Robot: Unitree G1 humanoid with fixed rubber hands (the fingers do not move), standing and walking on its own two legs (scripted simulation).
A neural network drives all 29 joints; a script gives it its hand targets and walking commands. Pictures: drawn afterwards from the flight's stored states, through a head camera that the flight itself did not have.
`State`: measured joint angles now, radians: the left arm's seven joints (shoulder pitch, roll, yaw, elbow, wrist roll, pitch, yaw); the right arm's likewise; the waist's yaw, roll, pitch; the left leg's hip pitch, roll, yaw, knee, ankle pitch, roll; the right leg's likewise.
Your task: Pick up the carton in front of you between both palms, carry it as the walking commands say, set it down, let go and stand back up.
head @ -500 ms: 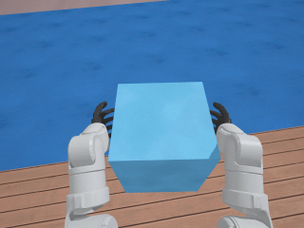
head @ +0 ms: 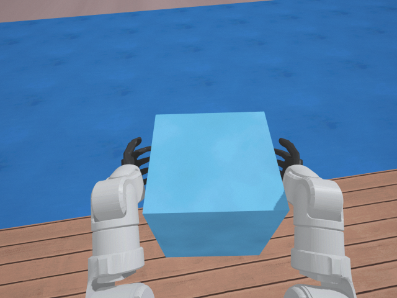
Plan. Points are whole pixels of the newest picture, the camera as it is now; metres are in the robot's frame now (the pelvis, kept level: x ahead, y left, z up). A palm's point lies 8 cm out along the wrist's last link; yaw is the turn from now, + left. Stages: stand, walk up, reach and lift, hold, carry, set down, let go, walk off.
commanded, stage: carry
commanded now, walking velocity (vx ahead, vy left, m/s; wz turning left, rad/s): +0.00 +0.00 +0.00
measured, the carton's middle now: (211, 190) +0.33 +0.00 +0.06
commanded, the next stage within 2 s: none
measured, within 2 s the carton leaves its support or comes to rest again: neither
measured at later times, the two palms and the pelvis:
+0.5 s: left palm (127, 178) +0.31 +0.15 +0.12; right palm (288, 178) +0.31 -0.15 +0.11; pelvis -0.01 +0.00 +0.00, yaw +0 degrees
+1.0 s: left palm (133, 178) +0.31 +0.14 +0.12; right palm (293, 177) +0.31 -0.16 +0.11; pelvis +0.00 +0.00 +0.00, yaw +0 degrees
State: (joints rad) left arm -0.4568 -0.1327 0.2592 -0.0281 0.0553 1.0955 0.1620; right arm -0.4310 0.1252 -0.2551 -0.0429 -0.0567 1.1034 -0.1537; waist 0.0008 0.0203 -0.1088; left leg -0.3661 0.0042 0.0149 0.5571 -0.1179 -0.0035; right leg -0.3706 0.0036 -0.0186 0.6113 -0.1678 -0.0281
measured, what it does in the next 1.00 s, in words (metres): stands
